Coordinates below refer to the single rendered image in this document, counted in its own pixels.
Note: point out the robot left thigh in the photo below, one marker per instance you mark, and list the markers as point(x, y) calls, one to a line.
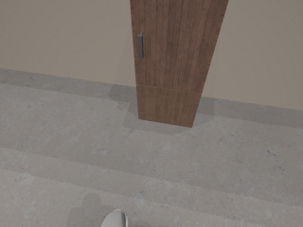
point(116, 219)

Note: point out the cupboard door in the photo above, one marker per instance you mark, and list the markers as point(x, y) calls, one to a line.
point(177, 40)

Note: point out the handle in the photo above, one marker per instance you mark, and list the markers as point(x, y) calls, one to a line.
point(140, 45)

